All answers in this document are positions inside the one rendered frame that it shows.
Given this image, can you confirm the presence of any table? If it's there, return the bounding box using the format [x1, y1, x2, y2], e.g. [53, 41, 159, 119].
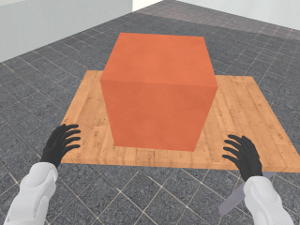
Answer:
[60, 70, 300, 215]

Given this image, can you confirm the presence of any carton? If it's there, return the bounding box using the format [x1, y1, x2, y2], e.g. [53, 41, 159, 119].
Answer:
[99, 32, 218, 152]

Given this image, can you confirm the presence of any robot left hand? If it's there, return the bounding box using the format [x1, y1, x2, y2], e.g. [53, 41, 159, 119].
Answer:
[40, 124, 81, 168]

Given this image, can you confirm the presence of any robot right hand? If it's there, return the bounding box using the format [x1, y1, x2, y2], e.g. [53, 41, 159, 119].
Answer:
[222, 134, 263, 182]

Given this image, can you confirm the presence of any right robot forearm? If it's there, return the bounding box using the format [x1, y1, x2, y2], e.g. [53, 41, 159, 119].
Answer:
[243, 175, 294, 225]

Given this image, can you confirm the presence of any left robot forearm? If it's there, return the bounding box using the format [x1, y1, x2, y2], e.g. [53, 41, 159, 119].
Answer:
[3, 162, 58, 225]

